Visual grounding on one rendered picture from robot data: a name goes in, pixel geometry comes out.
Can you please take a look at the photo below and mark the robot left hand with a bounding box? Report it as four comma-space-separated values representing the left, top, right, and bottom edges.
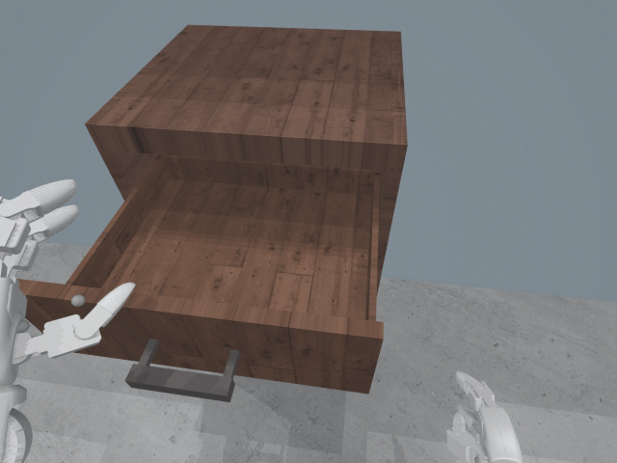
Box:
0, 179, 136, 386

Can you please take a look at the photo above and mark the robot right hand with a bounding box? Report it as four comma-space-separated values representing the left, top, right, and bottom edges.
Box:
446, 371, 523, 463

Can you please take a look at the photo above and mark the drawer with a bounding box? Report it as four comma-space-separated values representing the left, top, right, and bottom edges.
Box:
18, 154, 384, 394

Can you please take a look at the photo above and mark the left robot forearm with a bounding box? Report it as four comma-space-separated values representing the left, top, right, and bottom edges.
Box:
0, 384, 33, 463

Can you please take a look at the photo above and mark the handle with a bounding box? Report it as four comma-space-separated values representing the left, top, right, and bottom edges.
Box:
125, 339, 240, 402

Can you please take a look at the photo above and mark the cabinet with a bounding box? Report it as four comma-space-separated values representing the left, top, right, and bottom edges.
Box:
85, 25, 408, 293

